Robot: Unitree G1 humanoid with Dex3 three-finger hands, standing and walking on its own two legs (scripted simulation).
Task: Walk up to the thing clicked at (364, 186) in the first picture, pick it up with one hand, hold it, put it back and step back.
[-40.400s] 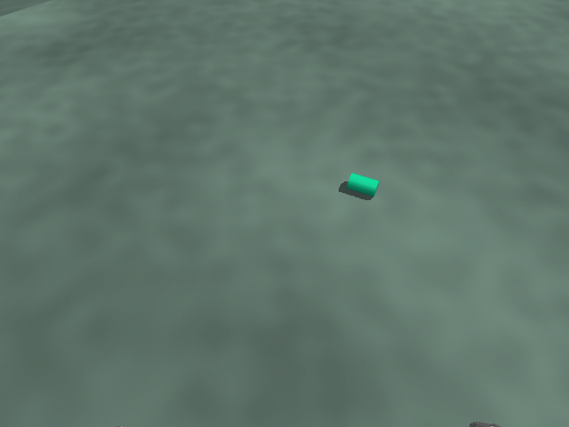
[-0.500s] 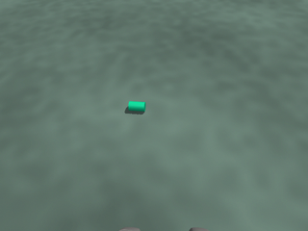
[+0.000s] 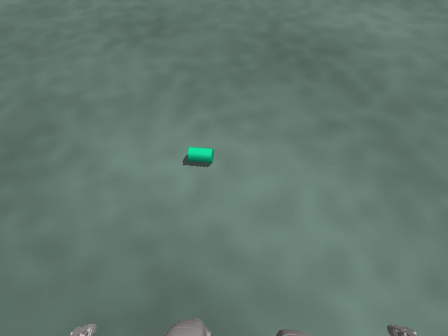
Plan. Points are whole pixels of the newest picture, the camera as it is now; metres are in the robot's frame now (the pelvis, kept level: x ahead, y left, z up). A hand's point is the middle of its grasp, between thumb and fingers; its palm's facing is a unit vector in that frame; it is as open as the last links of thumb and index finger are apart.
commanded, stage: step back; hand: left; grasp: from above
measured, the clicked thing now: (201, 154) +1.06 +0.20 -0.72
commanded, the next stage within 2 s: stand in 0.26 s
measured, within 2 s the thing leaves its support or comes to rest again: neither
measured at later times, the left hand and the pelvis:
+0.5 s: hand out of the picture +0.10 +0.26 -0.14, palm faces -0.05 -0.94 -0.34, open 7.4 cm; pelvis +0.01 +0.02 +0.02, yaw -3 degrees
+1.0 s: hand out of the picture +0.10 +0.27 -0.14, palm faces -0.09 -0.94 -0.34, open 7.4 cm; pelvis +0.02 +0.02 +0.02, yaw -3 degrees
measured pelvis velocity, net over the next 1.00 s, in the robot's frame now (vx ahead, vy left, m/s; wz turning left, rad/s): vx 0.02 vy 0.02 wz -0.05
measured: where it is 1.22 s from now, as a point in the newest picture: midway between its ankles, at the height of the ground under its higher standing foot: outside the picture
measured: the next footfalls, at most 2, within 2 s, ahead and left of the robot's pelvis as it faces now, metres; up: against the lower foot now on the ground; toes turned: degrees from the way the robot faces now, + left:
none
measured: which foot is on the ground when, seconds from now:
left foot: down 0.00-1.00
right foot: down 0.00-1.00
